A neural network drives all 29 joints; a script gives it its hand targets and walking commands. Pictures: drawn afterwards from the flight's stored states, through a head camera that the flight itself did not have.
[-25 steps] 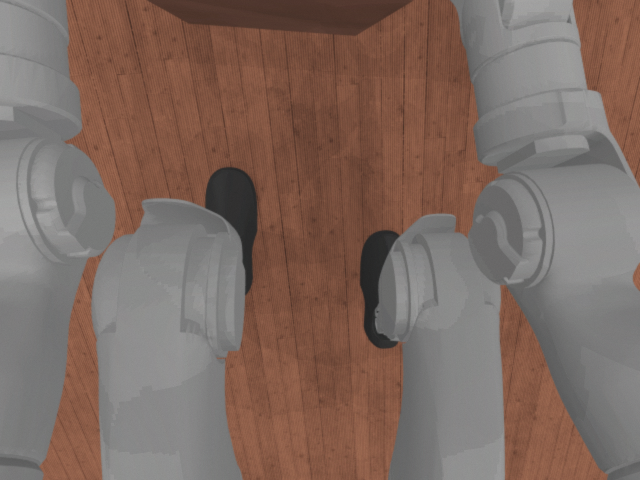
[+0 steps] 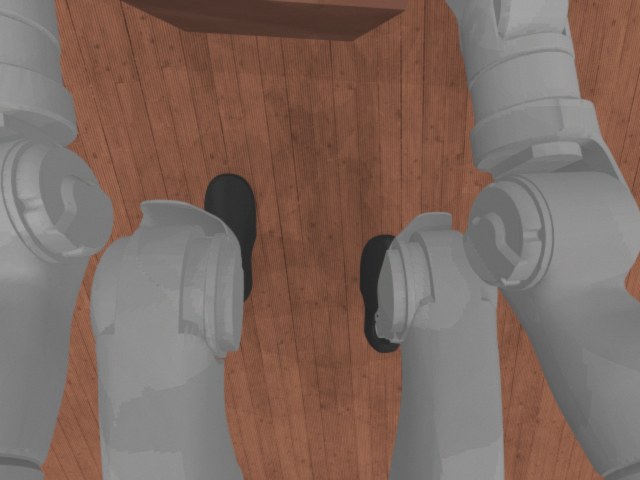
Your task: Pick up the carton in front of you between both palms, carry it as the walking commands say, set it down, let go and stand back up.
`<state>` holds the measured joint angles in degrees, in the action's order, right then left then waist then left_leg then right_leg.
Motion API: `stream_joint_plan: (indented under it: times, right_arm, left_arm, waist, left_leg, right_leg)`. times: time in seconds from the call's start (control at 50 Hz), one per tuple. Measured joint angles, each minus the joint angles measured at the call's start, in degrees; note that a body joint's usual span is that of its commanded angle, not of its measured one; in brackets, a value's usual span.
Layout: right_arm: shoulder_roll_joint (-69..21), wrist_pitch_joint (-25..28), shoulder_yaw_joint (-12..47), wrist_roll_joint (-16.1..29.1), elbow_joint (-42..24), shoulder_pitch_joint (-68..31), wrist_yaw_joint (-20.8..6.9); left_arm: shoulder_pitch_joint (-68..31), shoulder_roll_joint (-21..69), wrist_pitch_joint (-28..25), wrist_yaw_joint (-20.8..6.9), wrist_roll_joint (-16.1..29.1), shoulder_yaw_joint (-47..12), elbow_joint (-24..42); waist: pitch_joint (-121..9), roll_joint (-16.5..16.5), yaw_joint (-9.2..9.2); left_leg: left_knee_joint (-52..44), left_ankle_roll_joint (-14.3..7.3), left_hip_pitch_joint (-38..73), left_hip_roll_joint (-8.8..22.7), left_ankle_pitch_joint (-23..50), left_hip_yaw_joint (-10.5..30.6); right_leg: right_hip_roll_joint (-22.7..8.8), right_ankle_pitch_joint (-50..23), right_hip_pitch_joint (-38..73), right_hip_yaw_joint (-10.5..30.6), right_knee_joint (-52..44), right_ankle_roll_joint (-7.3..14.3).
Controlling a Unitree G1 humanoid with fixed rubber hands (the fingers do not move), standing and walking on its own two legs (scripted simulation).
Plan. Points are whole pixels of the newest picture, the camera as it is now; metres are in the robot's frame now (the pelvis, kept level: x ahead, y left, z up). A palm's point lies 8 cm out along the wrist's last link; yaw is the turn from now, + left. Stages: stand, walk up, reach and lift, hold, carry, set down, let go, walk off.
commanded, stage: set down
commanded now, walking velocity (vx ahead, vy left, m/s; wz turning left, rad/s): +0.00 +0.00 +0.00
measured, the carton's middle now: out of the picture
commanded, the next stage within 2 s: let go in 1.36 s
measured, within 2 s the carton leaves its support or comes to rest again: neither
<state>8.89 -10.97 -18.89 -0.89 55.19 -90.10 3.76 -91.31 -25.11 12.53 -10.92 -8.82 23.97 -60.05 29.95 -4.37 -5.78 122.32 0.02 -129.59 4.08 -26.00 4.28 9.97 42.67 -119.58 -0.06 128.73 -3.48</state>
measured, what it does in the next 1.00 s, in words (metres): rises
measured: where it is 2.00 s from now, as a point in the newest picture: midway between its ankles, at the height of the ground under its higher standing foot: (310, 288)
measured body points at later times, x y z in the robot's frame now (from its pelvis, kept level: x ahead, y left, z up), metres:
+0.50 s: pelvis -0.01 +0.00 +0.02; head +0.38 +0.06 +0.22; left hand +0.57 +0.32 -0.14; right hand +0.61 -0.05 -0.14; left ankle +0.14 +0.14 -0.34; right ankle +0.08 -0.12 -0.34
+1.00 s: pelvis +0.01 +0.01 +0.14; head +0.37 +0.09 +0.40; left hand +0.57 +0.34 +0.02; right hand +0.62 -0.05 +0.02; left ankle +0.14 +0.14 -0.34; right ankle +0.08 -0.12 -0.34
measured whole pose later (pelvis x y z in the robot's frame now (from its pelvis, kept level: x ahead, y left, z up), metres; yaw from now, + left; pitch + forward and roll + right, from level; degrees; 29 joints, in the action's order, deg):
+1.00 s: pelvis +0.01 +0.01 +0.14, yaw +2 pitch +45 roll -6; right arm 13.2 -17.4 -15.5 3.4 45.8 -82.4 9.3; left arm -86.9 -28.2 15.2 -3.1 -0.9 17.3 -56.4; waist 9.5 -2.5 -2.6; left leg 93.4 -1.0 -117.9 1.2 -20.7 2.8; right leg 5.2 35.1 -108.5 0.9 98.2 -3.4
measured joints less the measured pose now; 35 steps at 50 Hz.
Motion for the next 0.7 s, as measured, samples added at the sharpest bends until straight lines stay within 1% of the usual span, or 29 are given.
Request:
stream_joint_plan:
  times: [0.06,0.08,0.12,0.18,0.22,0.26,0.3,0.38,0.48,0.54,0.6,0.7]
  right_arm:
    - [0.4,0.6,1.3,-0.4,0.9,-0.3,0.4]
    - [0.8,0.8,2.3,-0.3,1.6,-0.5,0.8]
    - [1.7,1.1,4.6,1.1,3.3,-0.9,2.3]
    - [4.1,1.8,7.9,4.7,5.4,-1.7,4.2]
    - [6.0,2.2,10.2,7.3,6.4,-2.3,4.8]
    - [7.6,2.4,12.3,9.5,6.5,-2.8,5.0]
    - [8.7,2.3,14.0,11.1,5.6,-3.0,5.0]
    - [9.2,1.1,15.6,12.3,1.8,-2.5,5.4]
    - [7.9,-1.4,14.9,12.0,-4.6,-1.7,7.2]
    - [6.6,-3.4,13.3,11.3,-6.7,-1.7,8.3]
    - [5.5,-5.0,10.6,9.5,-5.7,-2.0,8.6]
    - [4.2,-5.4,5.2,5.4,-3.0,-0.8,7.4]
  left_arm:
    - [-0.2,0.0,-1.4,0.5,-0.3,0.6,-1.6]
    - [-0.2,-0.1,-2.0,1.1,-0.3,0.5,-2.7]
    - [-0.2,-0.5,-3.4,3.3,0.6,-0.3,-5.2]
    - [-0.3,-2.2,-5.5,6.7,4.1,-2.2,-8.3]
    - [-0.9,-3.9,-6.5,8.1,7.2,-4.1,-9.9]
    - [-1.9,-5.9,-7.2,8.6,10.1,-6.1,-10.8]
    - [-3.1,-7.5,-7.4,8.5,12.4,-7.8,-11.3]
    - [-5.5,-9.2,-6.7,7.7,14.6,-9.4,-11.3]
    - [-6.8,-8.8,-4.6,7.8,14.6,-9.9,-7.7]
    - [-6.3,-8.4,-2.6,8.3,14.0,-10.0,-5.1]
    - [-5.3,-8.0,-0.9,8.3,12.8,-9.8,-4.5]
    - [-2.8,-6.9,0.0,7.3,10.3,-8.8,-4.4]
  waist:
    - [0.0,0.2,0.19]
    - [0.1,0.4,0.29]
    - [0.1,0.6,0.53]
    - [0.0,1.0,0.72]
    - [0.0,1.1,0.83]
    - [0.0,1.3,0.97]
    - [0.0,1.4,1.19]
    - [-0.1,1.6,1.71]
    - [-0.2,1.0,2.09]
    - [-1.6,0.4,2.23]
    - [-4.6,0.3,2.23]
    - [-11.0,0.9,2.31]
  left_leg:
    - [0.0,0.1,0.1,-0.2,-0.1,0.1]
    - [-0.1,0.1,0.1,-0.3,-0.2,0.0]
    - [-0.4,0.1,0.1,-0.4,-0.3,0.0]
    - [-0.8,-0.2,-0.2,-0.4,-0.3,-0.4]
    - [-0.9,-0.4,-0.6,-0.2,-0.2,-0.8]
    - [-0.9,-0.7,-1.1,0.1,0.0,-1.2]
    - [-0.9,-0.9,-1.4,0.2,0.2,-1.5]
    - [-1.3,-1.0,-1.6,0.1,1.0,-1.8]
    - [-3.5,-0.3,0.2,-0.6,1.9,-1.4]
    - [-6.0,0.2,2.1,-1.2,2.3,-0.9]
    - [-9.2,0.5,3.5,-1.7,2.7,-0.4]
    - [-14.4,0.5,5.0,-2.3,3.4,0.2]
  right_leg:
    - [-0.2,0.3,0.3,0.0,-0.1,-0.1]
    - [-0.3,0.4,0.4,0.0,-0.2,-0.2]
    - [-0.5,0.6,0.6,0.0,-0.5,-0.4]
    - [-0.5,0.6,0.3,0.4,-1.0,-0.7]
    - [-0.5,0.4,-0.3,0.7,-1.0,-0.9]
    - [-0.6,0.1,-1.0,1.0,-0.9,-1.0]
    - [-0.6,-0.2,-1.5,1.2,-0.8,-1.0]
    - [-0.8,-0.8,-1.9,1.4,-0.8,-0.9]
    - [-1.5,-1.6,-0.3,0.9,-2.6,-0.2]
    - [-2.1,-2.2,1.5,0.3,-5.2,0.4]
    - [-2.6,-2.9,3.0,-0.2,-8.7,0.9]
    - [-3.4,-4.1,4.7,-0.8,-14.8,1.1]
